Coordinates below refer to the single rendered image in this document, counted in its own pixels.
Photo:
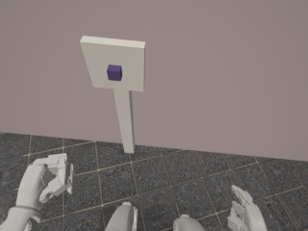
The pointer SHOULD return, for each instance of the robot right hand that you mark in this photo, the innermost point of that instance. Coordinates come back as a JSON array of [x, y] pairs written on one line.
[[251, 218]]

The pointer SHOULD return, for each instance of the robot right thigh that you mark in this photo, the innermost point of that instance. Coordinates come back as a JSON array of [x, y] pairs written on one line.
[[187, 224]]

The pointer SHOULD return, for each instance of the robot left hand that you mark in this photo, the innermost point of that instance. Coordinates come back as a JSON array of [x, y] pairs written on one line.
[[54, 172]]

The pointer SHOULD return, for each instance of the robot right shin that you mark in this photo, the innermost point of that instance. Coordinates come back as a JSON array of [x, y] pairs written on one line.
[[185, 216]]

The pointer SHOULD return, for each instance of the panel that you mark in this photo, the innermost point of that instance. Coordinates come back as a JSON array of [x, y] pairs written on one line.
[[130, 55]]

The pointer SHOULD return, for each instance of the left robot forearm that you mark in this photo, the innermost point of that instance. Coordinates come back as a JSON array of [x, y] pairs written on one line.
[[22, 218]]

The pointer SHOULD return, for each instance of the button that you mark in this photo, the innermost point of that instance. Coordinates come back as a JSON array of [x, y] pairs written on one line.
[[114, 72]]

